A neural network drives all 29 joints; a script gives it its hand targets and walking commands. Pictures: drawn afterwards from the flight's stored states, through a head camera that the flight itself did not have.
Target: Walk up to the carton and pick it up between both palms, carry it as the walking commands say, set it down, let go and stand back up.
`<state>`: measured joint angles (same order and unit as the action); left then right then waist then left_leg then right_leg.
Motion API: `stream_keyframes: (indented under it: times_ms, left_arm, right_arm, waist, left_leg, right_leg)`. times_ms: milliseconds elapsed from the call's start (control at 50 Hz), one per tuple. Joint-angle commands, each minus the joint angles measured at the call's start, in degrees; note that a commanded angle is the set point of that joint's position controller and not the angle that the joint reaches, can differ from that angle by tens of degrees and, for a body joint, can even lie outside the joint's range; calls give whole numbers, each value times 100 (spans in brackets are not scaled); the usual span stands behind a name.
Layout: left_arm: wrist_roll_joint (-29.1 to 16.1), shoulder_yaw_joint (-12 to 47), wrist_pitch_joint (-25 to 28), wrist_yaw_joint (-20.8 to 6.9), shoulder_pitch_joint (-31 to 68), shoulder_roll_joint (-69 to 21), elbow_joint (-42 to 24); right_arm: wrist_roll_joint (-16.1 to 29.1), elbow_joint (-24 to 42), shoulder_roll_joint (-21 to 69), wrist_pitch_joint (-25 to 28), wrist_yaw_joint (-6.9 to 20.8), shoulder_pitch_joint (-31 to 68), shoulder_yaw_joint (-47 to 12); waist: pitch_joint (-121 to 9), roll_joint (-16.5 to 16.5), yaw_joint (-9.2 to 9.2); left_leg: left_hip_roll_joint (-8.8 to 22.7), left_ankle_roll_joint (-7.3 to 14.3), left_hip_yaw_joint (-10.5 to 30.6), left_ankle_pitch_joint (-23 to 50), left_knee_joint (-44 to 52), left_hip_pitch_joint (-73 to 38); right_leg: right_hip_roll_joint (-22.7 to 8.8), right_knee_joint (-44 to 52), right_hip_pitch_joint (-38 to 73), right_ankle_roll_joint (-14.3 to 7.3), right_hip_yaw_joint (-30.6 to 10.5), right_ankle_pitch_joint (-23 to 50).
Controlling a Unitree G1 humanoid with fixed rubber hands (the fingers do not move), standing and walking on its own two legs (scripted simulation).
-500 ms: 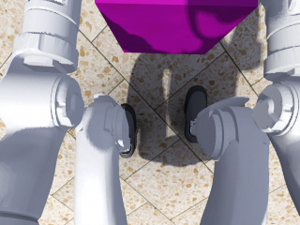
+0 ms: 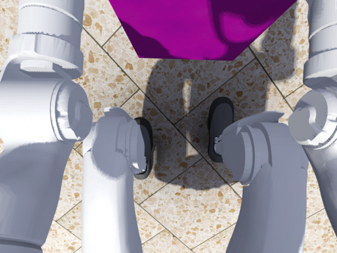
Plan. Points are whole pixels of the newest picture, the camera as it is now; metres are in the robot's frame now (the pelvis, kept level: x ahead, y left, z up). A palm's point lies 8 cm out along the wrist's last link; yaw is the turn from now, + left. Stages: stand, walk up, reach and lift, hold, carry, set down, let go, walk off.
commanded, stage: set down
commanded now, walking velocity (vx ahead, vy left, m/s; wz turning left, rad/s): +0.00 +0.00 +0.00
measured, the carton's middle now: out of the picture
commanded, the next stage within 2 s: none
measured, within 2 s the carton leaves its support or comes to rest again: rests again in 1.26 s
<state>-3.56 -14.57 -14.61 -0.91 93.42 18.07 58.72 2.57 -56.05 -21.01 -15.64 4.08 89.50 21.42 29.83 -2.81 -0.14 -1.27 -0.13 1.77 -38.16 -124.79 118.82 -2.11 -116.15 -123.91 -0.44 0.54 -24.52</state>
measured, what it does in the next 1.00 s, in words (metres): stands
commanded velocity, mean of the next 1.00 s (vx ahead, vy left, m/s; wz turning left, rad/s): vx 0.00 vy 0.00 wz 0.00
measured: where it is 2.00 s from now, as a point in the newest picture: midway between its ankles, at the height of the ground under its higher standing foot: (179, 149)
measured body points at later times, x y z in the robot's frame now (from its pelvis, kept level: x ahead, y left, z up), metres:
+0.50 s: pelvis +0.01 +0.00 +0.00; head +0.39 +0.00 +0.22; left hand +0.60 +0.15 -0.17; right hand +0.59 -0.19 -0.18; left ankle +0.09 +0.12 -0.36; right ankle +0.16 -0.13 -0.36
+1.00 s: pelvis +0.02 +0.00 +0.00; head +0.41 +0.00 +0.21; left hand +0.61 +0.15 -0.17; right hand +0.59 -0.18 -0.19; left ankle +0.09 +0.12 -0.36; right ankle +0.16 -0.13 -0.36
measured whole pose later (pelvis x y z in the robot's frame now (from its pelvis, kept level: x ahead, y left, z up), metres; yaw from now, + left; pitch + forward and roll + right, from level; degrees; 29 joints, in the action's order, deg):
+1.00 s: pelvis +0.02 +0.00 +0.00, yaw +1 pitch +34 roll -2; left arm -2.6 -14.2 -10.5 -4.2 93.2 18.0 58.0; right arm -3.7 -58.2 -20.2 -11.7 5.4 90.2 27.5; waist 29.8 -2.8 -0.1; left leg -2.0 -0.1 1.8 -40.4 -125.0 118.9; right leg -2.1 -117.1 -124.1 -0.3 0.3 -27.4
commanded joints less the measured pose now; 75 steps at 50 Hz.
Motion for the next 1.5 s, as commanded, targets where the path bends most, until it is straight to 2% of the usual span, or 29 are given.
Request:
stream_keyframes:
  times_ms: [0, 140, 160, 180, 280, 340, 380, 440, 520, 540, 600, 680, 820, 840, 860, 920, 940, 1080, 1160, 1180, 1200, 1220, 1240, 1260, 1320, 1340, 1360, 1380, 1480]
  left_arm:
    - [60, 1659, -218, -1491, 2594, -4665, -139]
    - [173, 1551, -231, -1496, 2390, -4597, -41]
    - [154, 1515, -225, -1491, 2292, -4577, -37]
    - [202, 1517, -243, -1494, 2271, -4524, 48]
    - [249, 1483, -246, -1489, 2187, -4495, 22]
    - [399, 1326, -255, -1472, 1952, -4395, 184]
    - [288, 1428, -233, -1456, 2100, -4323, -81]
    - [302, 1319, -201, -1441, 1946, -4262, 3]
    - [407, 1259, -190, -1399, 1835, -4219, 32]
    - [372, 1345, -188, -1396, 1853, -4274, 110]
    - [479, 1233, -171, -1372, 1752, -4086, -19]
    - [435, 1253, -130, -1327, 1699, -4022, 26]
    - [420, 1170, -33, -1161, 1470, -3565, -4]
    - [491, 1148, -28, -1139, 1494, -3482, 58]
    - [482, 1108, 6, -1102, 1438, -3298, 17]
    - [456, 1150, 95, -983, 1403, -3037, -51]
    - [402, 1208, 101, -921, 1385, -2884, 17]
    - [76, 1202, 448, -309, 1342, -1148, -258]
    - [-338, 1256, 810, 249, 1587, 187, -666]
    - [-319, 1189, 880, 374, 1631, 494, -853]
    - [-418, 1230, 936, 496, 1874, 728, -916]
    - [-455, 1296, 975, 581, 1966, 762, -1094]
    - [-536, 1381, 957, 634, 1966, 869, -842]
    - [-551, 1328, 954, 690, 1993, 1096, -767]
    - [-553, 1215, 953, 822, 1957, 1406, -790]
    - [-591, 1286, 948, 850, 2058, 1379, -1012]
    - [-600, 1334, 929, 875, 2011, 1384, -860]
    - [-607, 1258, 907, 898, 2032, 1485, -930]
    - [-853, 1380, 832, 899, 1875, 1388, -937]
  right_arm:
    - [-185, -425, 4676, -137, 1052, 2258, -1208]
    - [-339, -545, 4526, -137, 1039, 2052, -1069]
    - [-379, -463, 4416, -119, 1024, 1944, -1051]
    - [-366, -544, 4441, -156, 1035, 1971, -1002]
    - [-568, -736, 4338, -139, 1002, 1672, -799]
    - [-576, -678, 4296, -134, 1010, 1643, -720]
    - [-659, -659, 4246, -136, 994, 1525, -672]
    - [-709, -685, 4219, -107, 973, 1448, -621]
    - [-774, -648, 4195, -71, 952, 1418, -512]
    - [-807, -726, 4083, -52, 944, 1283, -482]
    - [-854, -805, 4151, -80, 937, 1195, -405]
    - [-945, -756, 3870, -15, 878, 1073, -298]
    - [-980, -757, 3472, 94, 761, 932, -185]
    - [-969, -855, 3523, 97, 741, 915, -124]
    - [-1067, -908, 3278, 132, 719, 799, -81]
    - [-1022, -755, 2919, 248, 584, 864, -4]
    - [-1002, -795, 2727, 278, 535, 779, 19]
    - [-738, -456, 953, 696, -29, 849, 151]
    - [-441, -53, -432, 1137, -612, 1226, 96]
    - [-265, 136, -464, 1229, -739, 1442, 23]
    - [-259, 153, -710, 1291, -862, 1546, 179]
    - [-107, 63, -641, 1295, -919, 1624, 113]
    - [-71, -162, -674, 1274, -991, 1671, 80]
    - [-1, -428, -625, 1241, -1003, 1655, -14]
    - [142, -532, -951, 1262, -1056, 1718, -55]
    - [93, -585, -1135, 1250, -1061, 1601, 55]
    - [192, -544, -1264, 1270, -1091, 1697, 51]
    - [161, -423, -1392, 1273, -1094, 1715, 79]
    - [245, -240, -1570, 1272, -1104, 1651, 18]
  waist:
    - [-4615, -270, 910]
    - [-4336, -297, 890]
    - [-4391, -234, 996]
    - [-4256, -345, 881]
    - [-4123, -306, 1060]
    - [-4064, -410, 863]
    - [-4107, -377, 1025]
    - [-4090, -232, 1057]
    - [-4128, -294, 923]
    - [-4050, -395, 1137]
    - [-4048, -279, 954]
    - [-4097, -348, 1093]
    - [-4335, -261, 1129]
    - [-4295, -366, 1031]
    - [-4375, -220, 1088]
    - [-4640, -382, 1083]
    - [-4710, -353, 1213]
    - [-5609, -435, 1184]
    - [-6663, -162, 1318]
    - [-7082, 8, 1178]
    - [-7454, 34, 1389]
    - [-7622, -48, 1268]
    - [-7645, 70, 1365]
    - [-7706, 291, 1272]
    - [-7995, 311, 1148]
    - [-8063, 87, 1294]
    - [-8239, -13, 1246]
    - [-8375, 83, 1357]
    - [-8878, 114, 1375]
  left_leg:
    - [-364, 53, -207, -9, 1403, -596]
    - [-381, 46, -224, -148, 1372, -367]
    - [-371, 45, -229, -34, 1320, -491]
    - [-383, 39, -216, 3, 1351, -575]
    - [-387, -9, -225, -87, 1376, -432]
    - [-397, 6, -260, 36, 1322, -579]
    - [-375, 9, -160, 9, 1366, -657]
    - [-397, 15, -176, 123, 1327, -650]
    - [-426, 25, -178, 175, 1353, -551]
    - [-368, -4, -181, 117, 1318, -587]
    - [-398, -8, -226, 90, 1374, -473]
    - [-358, 2, -164, 179, 1364, -598]
    - [-376, -35, -179, 323, 1323, -755]
    - [-388, -27, -153, 399, 1358, -742]
    - [-370, -30, -110, 521, 1316, -644]
    - [-379, -64, -181, 550, 1301, -859]
    - [-337, -84, -132, 662, 1294, -947]
    - [-320, -133, -169, 1219, 1168, -1432]
    - [-345, -196, -231, 1800, 1052, -1251]
    - [-315, -186, -241, 2147, 1130, -943]
    - [-262, -154, -226, 2131, 1090, -935]
    - [-319, -174, -290, 2118, 1095, -808]
    - [-276, -141, -241, 2100, 1155, -580]
    - [-257, -121, -174, 2027, 1216, -715]
    - [-178, -96, -128, 2111, 1187, -853]
    - [-185, -145, -132, 2186, 1118, -1144]
    - [-186, -121, -83, 2367, 1110, -1477]
    - [-184, -126, -50, 2424, 1038, -1634]
    - [-190, -108, 7, 2638, 1027, -2033]
  right_leg:
    - [491, 90, 3260, -220, 90, 132]
    - [511, 82, 3243, -233, 63, 60]
    - [532, 81, 3272, -204, 97, 147]
    - [546, 95, 3083, -208, 76, 84]
    - [545, 123, 3264, -224, 79, 99]
    - [574, 125, 3156, -225, 17, 102]
    - [553, 77, 3237, -224, 54, 191]
    - [569, 92, 3240, -201, 93, 232]
    - [604, 72, 3334, -189, 69, 306]
    - [595, 79, 3286, -217, 51, 306]
    - [580, 102, 3493, -231, 49, 312]
    - [595, 48, 3484, -198, 86, 340]
    - [574, 52, 3548, -159, 107, 464]
    - [562, -6, 3551, -143, 130, 548]
    - [548, -57, 3676, -154, 97, 671]
    - [546, -41, 3623, -123, 153, 676]
    - [516, -67, 3650, -115, 136, 781]
    - [432, -208, 4039, -38, 238, 1289]
    - [386, -255, 5061, -56, 171, 2347]
    - [307, -324, 5617, -49, 129, 2992]
    - [294, -378, 5839, -31, 123, 3215]
    - [316, -372, 5926, -82, 78, 3292]
    - [275, -427, 6079, -84, 61, 3420]
    - [257, -436, 6107, -52, 81, 3344]
    - [211, -446, 6021, -54, -36, 3365]
    - [216, -465, 5676, -78, 31, 3167]
    - [235, -439, 5467, -67, 40, 3076]
    - [235, -431, 5405, -74, 62, 3087]
    - [203, -430, 5337, -36, 127, 3040]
